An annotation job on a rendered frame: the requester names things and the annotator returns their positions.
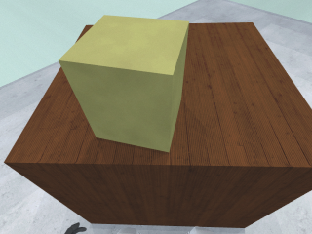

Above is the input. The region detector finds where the robot left hand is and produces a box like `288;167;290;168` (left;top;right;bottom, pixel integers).
64;222;87;234

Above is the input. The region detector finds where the pedestal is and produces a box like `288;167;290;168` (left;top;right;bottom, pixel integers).
4;22;312;228

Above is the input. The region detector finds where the carton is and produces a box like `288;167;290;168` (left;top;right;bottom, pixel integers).
58;15;189;152

